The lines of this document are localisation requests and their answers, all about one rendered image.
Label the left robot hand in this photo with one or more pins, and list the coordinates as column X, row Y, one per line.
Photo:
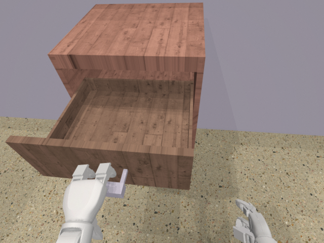
column 84, row 198

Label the robot left forearm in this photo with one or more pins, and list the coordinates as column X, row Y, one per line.
column 75, row 232

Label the right robot hand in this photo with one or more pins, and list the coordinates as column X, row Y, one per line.
column 246, row 231

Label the cabinet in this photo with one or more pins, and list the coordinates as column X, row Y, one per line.
column 163, row 41

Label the handle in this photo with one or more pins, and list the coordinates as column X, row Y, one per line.
column 117, row 189

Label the drawer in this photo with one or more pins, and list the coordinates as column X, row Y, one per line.
column 141, row 125

